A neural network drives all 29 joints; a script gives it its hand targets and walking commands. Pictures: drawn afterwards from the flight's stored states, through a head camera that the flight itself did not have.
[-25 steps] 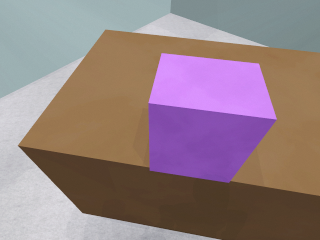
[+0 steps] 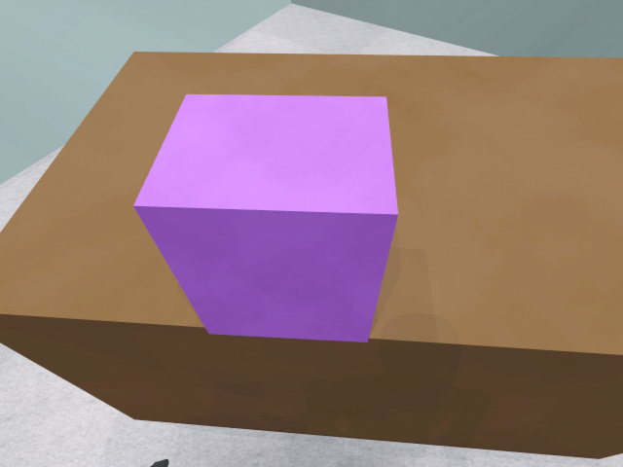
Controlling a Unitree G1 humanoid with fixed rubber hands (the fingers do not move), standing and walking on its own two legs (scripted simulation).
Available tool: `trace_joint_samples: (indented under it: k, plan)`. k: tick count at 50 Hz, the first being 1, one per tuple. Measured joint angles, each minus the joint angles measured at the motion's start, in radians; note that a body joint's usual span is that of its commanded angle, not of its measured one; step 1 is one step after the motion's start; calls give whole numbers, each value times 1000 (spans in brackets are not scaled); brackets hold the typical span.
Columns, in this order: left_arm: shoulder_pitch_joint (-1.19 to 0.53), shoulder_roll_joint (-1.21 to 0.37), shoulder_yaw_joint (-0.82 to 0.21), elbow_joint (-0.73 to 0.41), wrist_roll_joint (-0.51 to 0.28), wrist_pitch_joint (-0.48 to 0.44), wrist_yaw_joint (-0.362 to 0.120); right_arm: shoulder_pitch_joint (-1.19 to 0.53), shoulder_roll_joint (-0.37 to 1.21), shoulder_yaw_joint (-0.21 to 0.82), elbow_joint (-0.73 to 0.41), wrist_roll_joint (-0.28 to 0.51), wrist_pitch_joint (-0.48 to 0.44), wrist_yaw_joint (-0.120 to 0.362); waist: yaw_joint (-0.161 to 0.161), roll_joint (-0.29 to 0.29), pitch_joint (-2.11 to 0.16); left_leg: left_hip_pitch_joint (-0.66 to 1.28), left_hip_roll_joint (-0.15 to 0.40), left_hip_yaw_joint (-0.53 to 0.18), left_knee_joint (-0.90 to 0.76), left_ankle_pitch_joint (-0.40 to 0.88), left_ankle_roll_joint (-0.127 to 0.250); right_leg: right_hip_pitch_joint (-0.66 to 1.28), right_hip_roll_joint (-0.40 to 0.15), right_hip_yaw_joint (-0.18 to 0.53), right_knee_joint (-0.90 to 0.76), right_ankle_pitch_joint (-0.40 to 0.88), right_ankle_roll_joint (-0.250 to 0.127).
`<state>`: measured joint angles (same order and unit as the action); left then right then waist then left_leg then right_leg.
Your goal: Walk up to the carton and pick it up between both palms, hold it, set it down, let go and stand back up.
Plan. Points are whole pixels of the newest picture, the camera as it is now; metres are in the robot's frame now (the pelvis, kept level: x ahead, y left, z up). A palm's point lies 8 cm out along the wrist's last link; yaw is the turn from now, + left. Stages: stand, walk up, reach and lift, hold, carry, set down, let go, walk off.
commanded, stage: walk up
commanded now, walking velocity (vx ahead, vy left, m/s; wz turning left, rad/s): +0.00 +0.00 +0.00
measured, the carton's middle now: (286, 230) +0.37 +0.03 +0.10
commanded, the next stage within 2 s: none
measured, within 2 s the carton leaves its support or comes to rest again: neither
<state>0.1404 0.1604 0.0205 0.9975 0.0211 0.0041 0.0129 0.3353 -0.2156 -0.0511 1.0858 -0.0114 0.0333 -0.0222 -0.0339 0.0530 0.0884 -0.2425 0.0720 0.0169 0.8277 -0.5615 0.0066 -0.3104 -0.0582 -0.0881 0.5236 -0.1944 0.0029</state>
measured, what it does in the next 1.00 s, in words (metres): steps to the left: left foot, then left foot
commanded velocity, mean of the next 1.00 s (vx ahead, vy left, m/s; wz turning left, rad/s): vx -0.07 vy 0.03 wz -0.02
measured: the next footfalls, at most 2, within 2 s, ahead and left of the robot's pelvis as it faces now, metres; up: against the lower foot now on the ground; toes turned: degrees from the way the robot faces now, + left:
left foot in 0.16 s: +0.03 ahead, +0.10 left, +0.00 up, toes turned +4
left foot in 0.74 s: +0.02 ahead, +0.21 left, +0.00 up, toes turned +1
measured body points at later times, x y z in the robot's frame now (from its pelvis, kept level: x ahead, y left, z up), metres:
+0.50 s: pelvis +0.02 +0.00 +0.01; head +0.03 +0.00 +0.46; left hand -0.01 +0.22 -0.15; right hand +0.01 -0.21 -0.15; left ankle -0.01 +0.09 -0.73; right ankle +0.05 -0.12 -0.73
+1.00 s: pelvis -0.06 +0.10 +0.01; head -0.06 +0.11 +0.46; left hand -0.04 +0.35 -0.15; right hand +0.01 -0.15 -0.13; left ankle -0.02 +0.21 -0.73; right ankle -0.12 +0.00 -0.70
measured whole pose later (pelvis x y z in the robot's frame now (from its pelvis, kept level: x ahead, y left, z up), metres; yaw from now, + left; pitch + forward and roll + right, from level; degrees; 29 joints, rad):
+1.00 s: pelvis -0.06 +0.10 +0.01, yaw -1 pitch +0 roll -1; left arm 0.28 0.22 0.05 1.04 0.02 0.06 0.02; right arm 0.22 -0.18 -0.02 0.97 -0.02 0.02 -0.03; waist 0.01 -0.03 -0.01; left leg -0.26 0.02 0.03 0.43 -0.17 0.01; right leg -0.24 0.03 -0.03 0.71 -0.43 -0.01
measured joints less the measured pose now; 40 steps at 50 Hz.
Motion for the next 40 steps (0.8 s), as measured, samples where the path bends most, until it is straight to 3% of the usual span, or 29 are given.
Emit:
trace_joint_samples:
  k: [5, 9, 14, 23, 25, 27, 29, 31, 33, 37, 38, 40]
  plan:
    - [12, -14, -20, 25, -3, 4, 12, -27, 41, 18, -14, -7, -8, 0, 19, -15, -33, -14, -42, 32, -102, 82, 16, 37, 15, -17, -68, 32, -13]
    - [25, -4, -18, 53, -19, 16, 12, -21, 72, 32, -15, -17, -25, -3, 22, -38, -53, 50, -56, 41, -311, 262, 28, 34, 25, -26, -38, 12, -9]
    - [72, -3, -16, 92, -14, 12, 6, 3, 100, 48, 4, 0, -45, 0, 45, -76, -71, 120, -81, 48, -420, 304, 24, 95, 11, -12, -129, 48, 1]
    - [166, -13, -23, 169, -13, -12, 11, -12, 98, 46, 17, 4, -60, -4, 52, -62, -59, 162, -93, 52, -481, 320, 31, 120, 3, -3, -153, 45, 11]
    - [163, -16, -17, 143, 1, -10, 18, -22, 80, 28, 6, 8, -41, -7, 69, -50, -41, 109, -91, 67, -401, 299, 21, 83, -1, 6, -113, 34, 14]
    - [155, -9, -3, 104, 10, -15, 35, -47, 46, 2, -8, 4, -7, -8, 91, -50, -16, -16, -106, 70, -142, 149, -7, 39, -23, 24, -79, 33, 26]
    - [155, 5, 15, 83, 12, -11, 58, -76, 8, -20, -33, -7, 20, -1, 93, -47, 0, -140, -120, 33, 149, 76, -25, 14, -48, 30, -70, 45, 35]
    - [155, 31, 33, 75, 16, 5, 71, -104, -21, -35, -67, -15, 34, 9, 86, -43, 4, -204, -109, -8, 286, 86, -43, -9, -67, 35, -61, 55, 47]
    - [147, 63, 45, 75, 10, 27, 72, -135, -31, -34, -103, -7, 30, 12, 71, -51, 2, -192, -67, -21, 196, 102, -59, -32, -78, 45, -50, 64, 62]
    - [107, 107, 57, 51, 12, 48, 40, -151, -29, -23, -145, 5, 5, -7, 63, -69, -12, -60, -20, -7, -202, 215, -83, -98, -87, 69, 20, 63, 88]
    - [93, 116, 59, 40, 13, 52, 34, -147, -23, -21, -148, 3, 1, -8, 62, -77, -10, -69, -22, -6, -206, 234, -73, -130, -86, 75, 87, -38, 79]
    - [71, 125, 65, 18, 10, 75, 31, -132, -5, -3, -157, -13, 7, -3, 54, -79, -15, -102, -12, -10, -162, 241, -41, -197, -11, 149, 295, -252, 48]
